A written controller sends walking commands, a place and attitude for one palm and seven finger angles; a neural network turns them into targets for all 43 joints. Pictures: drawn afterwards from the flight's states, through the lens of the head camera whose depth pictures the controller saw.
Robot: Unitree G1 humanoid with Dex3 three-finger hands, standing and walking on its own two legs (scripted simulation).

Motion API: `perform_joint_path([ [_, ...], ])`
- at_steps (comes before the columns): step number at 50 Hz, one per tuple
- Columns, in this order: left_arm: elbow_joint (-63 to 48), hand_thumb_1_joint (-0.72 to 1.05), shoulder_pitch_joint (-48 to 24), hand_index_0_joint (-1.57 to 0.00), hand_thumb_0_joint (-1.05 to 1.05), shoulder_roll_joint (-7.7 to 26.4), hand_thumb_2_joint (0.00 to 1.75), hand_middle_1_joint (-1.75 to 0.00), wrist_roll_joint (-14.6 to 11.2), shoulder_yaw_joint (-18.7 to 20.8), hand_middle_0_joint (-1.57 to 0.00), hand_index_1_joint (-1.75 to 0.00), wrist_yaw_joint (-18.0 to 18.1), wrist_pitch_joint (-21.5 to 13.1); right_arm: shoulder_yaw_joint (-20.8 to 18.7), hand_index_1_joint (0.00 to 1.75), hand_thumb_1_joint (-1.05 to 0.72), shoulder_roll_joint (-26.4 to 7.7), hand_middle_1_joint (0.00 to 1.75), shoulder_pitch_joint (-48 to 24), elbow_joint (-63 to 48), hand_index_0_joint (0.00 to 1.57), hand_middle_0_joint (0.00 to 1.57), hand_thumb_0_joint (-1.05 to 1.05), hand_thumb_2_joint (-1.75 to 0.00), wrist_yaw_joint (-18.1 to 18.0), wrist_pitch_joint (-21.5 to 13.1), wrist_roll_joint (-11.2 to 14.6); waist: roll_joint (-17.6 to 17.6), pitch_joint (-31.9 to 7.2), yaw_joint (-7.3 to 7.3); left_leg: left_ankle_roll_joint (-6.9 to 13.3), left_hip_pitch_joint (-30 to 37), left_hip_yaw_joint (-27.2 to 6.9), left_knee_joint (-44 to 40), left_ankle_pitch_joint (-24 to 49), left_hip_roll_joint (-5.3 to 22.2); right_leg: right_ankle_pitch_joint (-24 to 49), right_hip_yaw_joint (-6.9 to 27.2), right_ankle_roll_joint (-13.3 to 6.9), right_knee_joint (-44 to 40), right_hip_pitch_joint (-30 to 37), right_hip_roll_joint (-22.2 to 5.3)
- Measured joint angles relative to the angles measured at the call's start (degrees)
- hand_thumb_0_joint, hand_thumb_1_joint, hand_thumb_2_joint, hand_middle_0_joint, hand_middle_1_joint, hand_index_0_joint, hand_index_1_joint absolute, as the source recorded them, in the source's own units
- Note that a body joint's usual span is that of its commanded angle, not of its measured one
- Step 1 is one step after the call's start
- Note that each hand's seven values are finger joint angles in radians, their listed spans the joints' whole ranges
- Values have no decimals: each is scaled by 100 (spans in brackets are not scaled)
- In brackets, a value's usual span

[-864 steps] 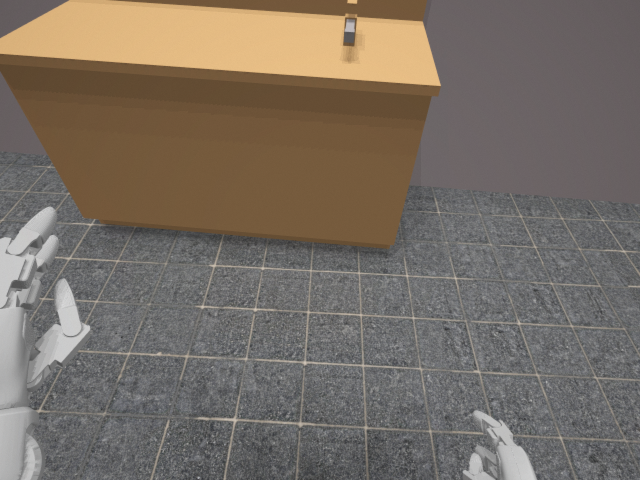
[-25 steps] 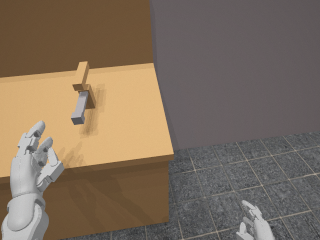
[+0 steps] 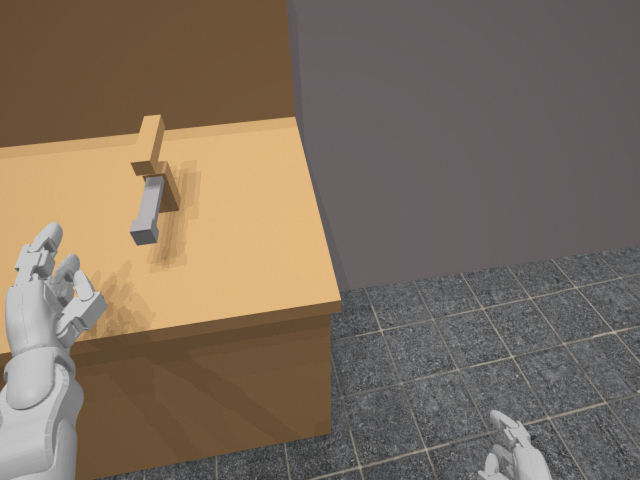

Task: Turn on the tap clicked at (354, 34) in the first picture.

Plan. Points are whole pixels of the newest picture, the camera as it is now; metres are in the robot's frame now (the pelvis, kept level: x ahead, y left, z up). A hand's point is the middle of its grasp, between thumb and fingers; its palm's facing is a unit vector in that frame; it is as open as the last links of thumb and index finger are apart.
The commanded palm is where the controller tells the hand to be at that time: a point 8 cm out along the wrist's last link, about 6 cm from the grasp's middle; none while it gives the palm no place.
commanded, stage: reach beside the lever's end, fingers flat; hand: left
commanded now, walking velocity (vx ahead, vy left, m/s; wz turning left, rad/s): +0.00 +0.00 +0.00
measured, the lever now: (144, 231) +0.40 +0.30 +0.09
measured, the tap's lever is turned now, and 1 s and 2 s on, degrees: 0 0 0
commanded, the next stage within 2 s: push the lever round in 1.20 s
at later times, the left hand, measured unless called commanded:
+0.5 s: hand (107, 262) +0.34 +0.32 +0.10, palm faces +0.50 -0.86 -0.07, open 7.7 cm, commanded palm +0.29 +0.36 +0.10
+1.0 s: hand (109, 260) +0.35 +0.32 +0.09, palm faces +0.50 -0.86 -0.07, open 7.8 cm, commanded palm +0.30 +0.36 +0.09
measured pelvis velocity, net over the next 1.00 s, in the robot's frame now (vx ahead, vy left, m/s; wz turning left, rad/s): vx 0.01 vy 0.02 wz -0.02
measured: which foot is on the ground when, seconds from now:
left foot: down 0.00-1.00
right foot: down 0.00-1.00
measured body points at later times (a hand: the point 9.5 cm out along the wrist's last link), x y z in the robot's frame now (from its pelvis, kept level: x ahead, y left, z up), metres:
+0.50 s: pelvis +0.00 +0.01 +0.00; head +0.03 +0.00 +0.45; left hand +0.30 +0.36 +0.11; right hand +0.13 -0.25 -0.11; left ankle +0.01 +0.12 -0.73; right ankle +0.00 -0.09 -0.73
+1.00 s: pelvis +0.01 +0.02 -0.01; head +0.03 +0.01 +0.44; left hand +0.31 +0.37 +0.10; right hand +0.11 -0.25 -0.12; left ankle +0.01 +0.12 -0.73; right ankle +0.00 -0.09 -0.73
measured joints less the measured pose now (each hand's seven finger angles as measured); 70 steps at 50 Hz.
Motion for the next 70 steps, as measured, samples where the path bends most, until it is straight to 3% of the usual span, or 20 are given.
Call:
perform_joint_path([
  [13,1348,90,-1007,-17,2,285,90,-20,107,262,-17,-20,-204,-379,-49,30,-90,-106,30,174,63,20,20,1,-90,-13,8,9,-9,1,-135,24,-313,1,161,-37,6,2,-1,20,95,-284,7],
  [20,1876,90,-1296,-17,2,410,90,-18,172,421,-16,-19,-262,-583,-81,30,-90,-103,30,317,32,20,20,1,-90,48,117,3,-29,-47,-232,45,-458,38,238,-93,17,-24,36,40,141,-427,17],
  [39,2806,90,-1980,-15,2,622,90,-15,351,590,-15,-15,-374,-1078,-141,30,-90,-98,30,503,28,20,20,1,-90,160,414,-33,-39,-135,-326,94,-821,47,485,-227,9,-101,42,92,284,-743,10],
  [53,2386,90,-1422,-16,2,448,90,-15,289,660,-15,-15,-307,-1153,-159,30,-90,-58,30,537,-69,20,20,1,-90,226,550,-11,-29,-207,-307,105,-722,85,480,-254,30,-106,82,100,268,-654,30],
  [61,2786,90,-1868,-15,2,598,90,-15,279,562,-15,-15,-445,-1133,-89,30,-90,-86,30,376,-26,20,20,1,-90,121,504,20,-39,-140,-255,91,-843,-25,567,-213,-1,-99,-30,81,339,-728,4],
  [70,3176,90,-2169,-15,2,698,90,-15,339,602,-15,-15,-450,-1202,-85,30,-90,-107,30,384,-131,20,20,1,-90,173,547,6,-54,-187,-350,81,-972,11,590,-200,34,-65,6,71,360,-876,36],
])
